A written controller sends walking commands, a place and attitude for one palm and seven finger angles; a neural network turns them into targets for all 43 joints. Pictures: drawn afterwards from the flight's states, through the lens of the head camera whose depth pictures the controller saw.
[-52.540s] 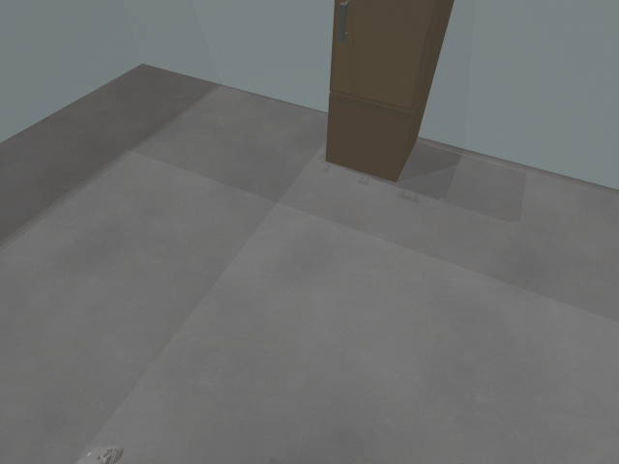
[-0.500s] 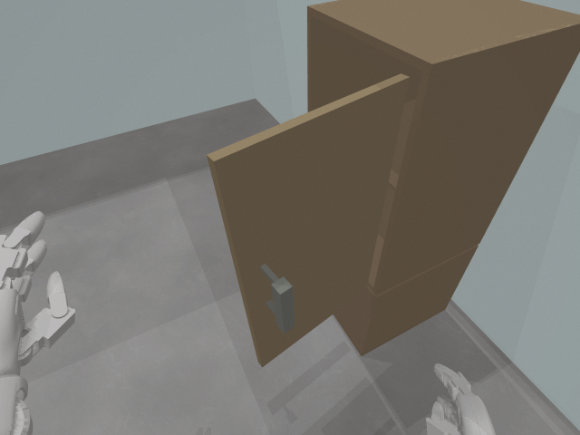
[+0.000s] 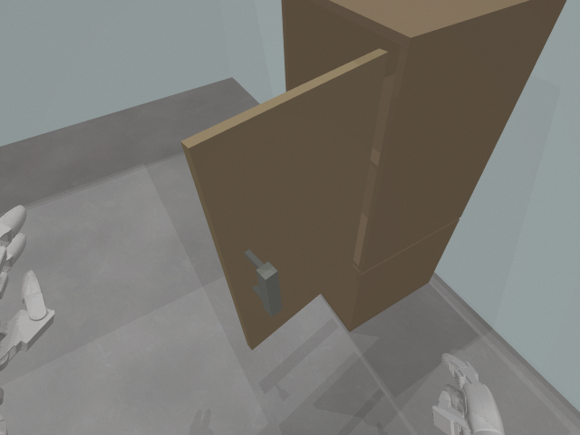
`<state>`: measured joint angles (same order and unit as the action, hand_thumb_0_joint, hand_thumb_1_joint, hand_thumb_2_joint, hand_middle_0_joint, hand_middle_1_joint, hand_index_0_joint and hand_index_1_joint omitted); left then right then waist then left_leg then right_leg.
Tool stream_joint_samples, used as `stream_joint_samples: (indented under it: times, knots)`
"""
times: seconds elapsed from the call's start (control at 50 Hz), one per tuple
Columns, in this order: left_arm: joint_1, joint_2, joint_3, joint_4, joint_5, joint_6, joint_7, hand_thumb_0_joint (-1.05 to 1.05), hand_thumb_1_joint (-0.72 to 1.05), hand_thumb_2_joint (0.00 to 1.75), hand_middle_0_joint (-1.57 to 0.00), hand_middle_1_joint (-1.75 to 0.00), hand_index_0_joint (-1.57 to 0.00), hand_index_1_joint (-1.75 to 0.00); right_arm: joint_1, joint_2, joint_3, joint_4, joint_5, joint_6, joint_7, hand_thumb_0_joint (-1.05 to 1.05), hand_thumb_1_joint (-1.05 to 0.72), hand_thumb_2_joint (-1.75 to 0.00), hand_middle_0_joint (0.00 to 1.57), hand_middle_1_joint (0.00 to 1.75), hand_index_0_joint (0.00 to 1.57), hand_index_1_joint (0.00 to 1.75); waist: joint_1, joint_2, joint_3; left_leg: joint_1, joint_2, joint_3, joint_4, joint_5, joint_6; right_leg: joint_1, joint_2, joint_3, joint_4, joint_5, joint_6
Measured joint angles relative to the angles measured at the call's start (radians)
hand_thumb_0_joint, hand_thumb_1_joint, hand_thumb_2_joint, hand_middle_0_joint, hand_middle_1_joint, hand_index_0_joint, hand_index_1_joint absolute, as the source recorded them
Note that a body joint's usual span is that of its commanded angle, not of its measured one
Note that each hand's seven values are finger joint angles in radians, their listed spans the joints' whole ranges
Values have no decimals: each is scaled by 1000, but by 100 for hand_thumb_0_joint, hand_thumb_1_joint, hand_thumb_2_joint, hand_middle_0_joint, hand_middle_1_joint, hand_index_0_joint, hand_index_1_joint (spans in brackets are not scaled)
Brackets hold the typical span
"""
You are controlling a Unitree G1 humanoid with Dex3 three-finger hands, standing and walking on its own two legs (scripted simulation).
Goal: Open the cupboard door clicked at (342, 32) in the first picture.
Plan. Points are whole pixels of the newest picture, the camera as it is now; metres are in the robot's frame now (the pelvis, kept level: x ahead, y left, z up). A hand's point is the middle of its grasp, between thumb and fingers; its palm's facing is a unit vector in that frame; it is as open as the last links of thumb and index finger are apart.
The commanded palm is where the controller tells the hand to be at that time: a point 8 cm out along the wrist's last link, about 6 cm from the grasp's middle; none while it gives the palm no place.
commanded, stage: step back with the hand held close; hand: left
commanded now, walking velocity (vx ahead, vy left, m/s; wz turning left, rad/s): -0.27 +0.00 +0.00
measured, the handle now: (262, 282) +0.37 +0.09 -0.06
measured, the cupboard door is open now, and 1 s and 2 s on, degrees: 100 100 100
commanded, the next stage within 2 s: stop stepping back and stand still in 1.54 s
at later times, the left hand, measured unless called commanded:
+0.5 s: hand out of the picture +0.13 +0.29 +0.15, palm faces +0.44 -0.73 -0.52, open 7.4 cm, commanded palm +0.07 +0.32 +0.17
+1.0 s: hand out of the picture +0.09 +0.29 +0.16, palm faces +0.46 -0.71 -0.53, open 7.4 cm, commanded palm +0.03 +0.32 +0.17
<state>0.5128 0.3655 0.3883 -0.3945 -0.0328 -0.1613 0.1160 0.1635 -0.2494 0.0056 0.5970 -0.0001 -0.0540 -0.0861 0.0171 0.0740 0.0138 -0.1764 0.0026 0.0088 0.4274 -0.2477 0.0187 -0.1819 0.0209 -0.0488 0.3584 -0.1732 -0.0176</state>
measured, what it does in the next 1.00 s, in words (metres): walks backwards: right foot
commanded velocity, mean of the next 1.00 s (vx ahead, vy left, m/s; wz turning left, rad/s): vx -0.33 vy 0.00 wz -0.02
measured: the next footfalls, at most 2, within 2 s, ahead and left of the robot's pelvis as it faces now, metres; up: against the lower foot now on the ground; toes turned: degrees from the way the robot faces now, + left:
right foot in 0.94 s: -0.10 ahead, -0.11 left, +0.00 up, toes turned +7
left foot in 1.26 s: -0.07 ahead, +0.08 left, +0.00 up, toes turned +0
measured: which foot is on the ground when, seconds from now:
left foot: down 0.00-1.00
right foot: down 0.00-0.84, up 0.86-0.92, down 0.94-1.00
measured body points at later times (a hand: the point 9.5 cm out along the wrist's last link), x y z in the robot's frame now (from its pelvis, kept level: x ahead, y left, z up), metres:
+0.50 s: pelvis -0.07 +0.02 -0.02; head -0.05 +0.02 +0.43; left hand +0.10 +0.32 +0.18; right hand +0.11 -0.22 -0.09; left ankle -0.01 +0.10 -0.74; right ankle +0.01 -0.11 -0.74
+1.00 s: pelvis -0.10 +0.01 -0.02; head -0.07 +0.04 +0.43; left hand +0.06 +0.33 +0.18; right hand +0.07 -0.22 -0.10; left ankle -0.01 +0.10 -0.74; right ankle -0.13 -0.11 -0.73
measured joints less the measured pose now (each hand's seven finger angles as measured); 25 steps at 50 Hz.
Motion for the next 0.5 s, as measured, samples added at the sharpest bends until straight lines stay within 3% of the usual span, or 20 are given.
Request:
stream_joint_samples:
  times: [0.22,0.5]
  knots:
    - [50,51,12,-54,1,4,15,2,89,90,-22,-31,-22,-30,0,-1,-24,-30,13,50,-13,1,-91,-90,20,30,20,30,-8,-32,15,-72,-20,15,35,24,16,-84,-22,13,59,14,15]
    - [27,42,46,-96,49,-44,40,2,89,90,-22,-31,-22,-30,43,21,4,-47,3,3,-7,1,-91,-90,20,30,20,30,1,-65,30,-184,-21,8,162,18,35,-176,-27,4,151,26,21]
